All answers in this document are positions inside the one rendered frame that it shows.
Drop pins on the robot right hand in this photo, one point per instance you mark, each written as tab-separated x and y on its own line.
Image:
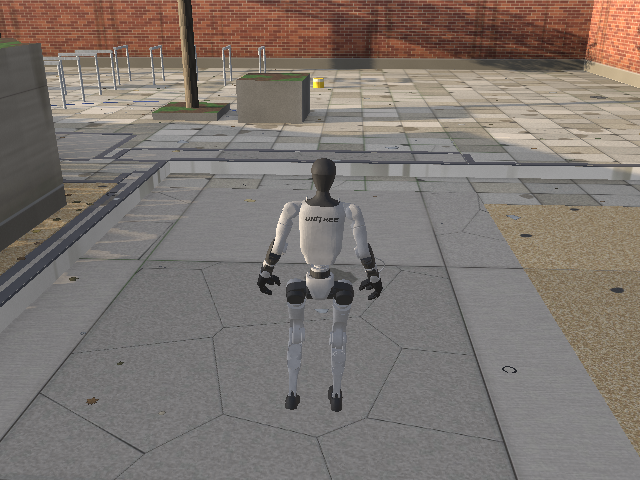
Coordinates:
369	285

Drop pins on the robot right foot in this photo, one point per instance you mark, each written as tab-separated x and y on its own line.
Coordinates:
336	403

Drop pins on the left robot shin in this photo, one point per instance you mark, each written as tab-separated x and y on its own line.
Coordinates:
294	356

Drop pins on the robot left upper arm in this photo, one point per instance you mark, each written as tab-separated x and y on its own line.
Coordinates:
289	211

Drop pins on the robot left forearm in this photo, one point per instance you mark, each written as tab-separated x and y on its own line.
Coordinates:
269	262

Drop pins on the robot right forearm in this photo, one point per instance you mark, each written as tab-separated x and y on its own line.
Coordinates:
370	267

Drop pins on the robot left hand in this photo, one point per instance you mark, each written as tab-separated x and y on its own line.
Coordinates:
262	281

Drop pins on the robot right upper arm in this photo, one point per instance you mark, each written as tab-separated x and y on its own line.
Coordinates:
353	212

